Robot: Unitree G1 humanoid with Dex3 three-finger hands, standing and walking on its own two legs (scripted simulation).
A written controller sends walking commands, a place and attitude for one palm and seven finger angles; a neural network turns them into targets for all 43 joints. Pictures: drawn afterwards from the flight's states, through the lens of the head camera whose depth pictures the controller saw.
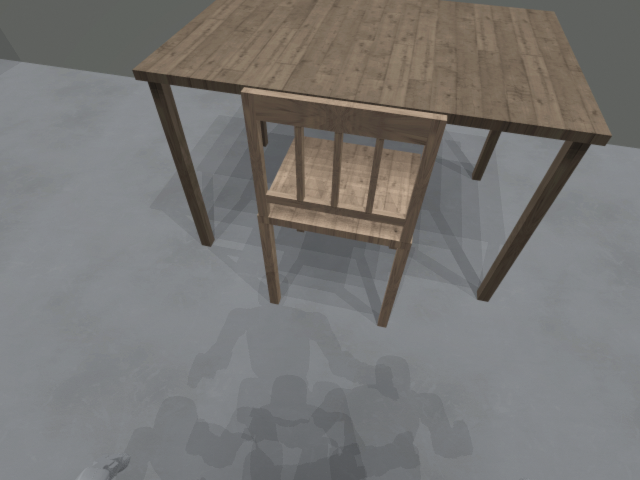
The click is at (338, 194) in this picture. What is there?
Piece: chair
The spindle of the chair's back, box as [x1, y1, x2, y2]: [331, 132, 343, 206]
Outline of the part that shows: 335,132 331,192 332,206 336,206 338,200 343,133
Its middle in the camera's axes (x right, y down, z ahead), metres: +0.04 -0.16 +0.91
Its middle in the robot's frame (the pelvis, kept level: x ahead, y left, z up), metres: +0.78 +0.00 -0.11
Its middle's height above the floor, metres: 0.66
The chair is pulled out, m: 0.00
